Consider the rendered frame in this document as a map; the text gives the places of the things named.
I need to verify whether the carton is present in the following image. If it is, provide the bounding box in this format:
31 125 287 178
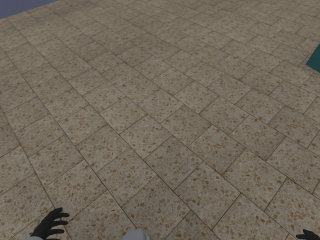
306 43 320 73

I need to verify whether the robot left hand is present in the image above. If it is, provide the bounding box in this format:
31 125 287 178
30 207 70 240

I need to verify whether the robot left thigh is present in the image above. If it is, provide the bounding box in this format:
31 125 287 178
121 230 150 240

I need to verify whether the robot right hand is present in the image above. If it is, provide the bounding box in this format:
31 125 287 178
296 229 320 240

